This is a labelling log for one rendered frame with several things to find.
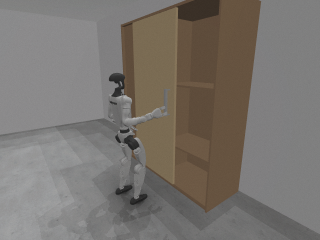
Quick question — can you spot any robot right foot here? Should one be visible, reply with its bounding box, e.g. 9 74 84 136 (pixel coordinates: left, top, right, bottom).
130 194 148 205

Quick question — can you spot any robot right hand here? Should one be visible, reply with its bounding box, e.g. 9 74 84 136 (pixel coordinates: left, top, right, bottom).
152 106 168 119

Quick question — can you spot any handle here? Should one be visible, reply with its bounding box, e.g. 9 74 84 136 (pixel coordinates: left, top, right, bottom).
124 83 127 96
163 89 170 117

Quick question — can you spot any robot left upper arm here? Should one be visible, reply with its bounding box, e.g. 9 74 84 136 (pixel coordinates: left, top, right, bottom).
107 94 114 119

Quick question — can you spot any robot left thigh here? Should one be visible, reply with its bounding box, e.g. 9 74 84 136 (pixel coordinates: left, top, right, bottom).
115 134 132 168

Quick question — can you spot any wardrobe door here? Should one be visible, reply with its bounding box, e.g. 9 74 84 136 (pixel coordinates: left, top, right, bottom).
124 24 137 154
132 7 178 184

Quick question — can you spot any robot right upper arm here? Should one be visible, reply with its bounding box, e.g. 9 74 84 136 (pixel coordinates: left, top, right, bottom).
121 96 132 127

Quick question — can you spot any right robot forearm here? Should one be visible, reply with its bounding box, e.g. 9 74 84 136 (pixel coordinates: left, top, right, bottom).
124 112 153 126

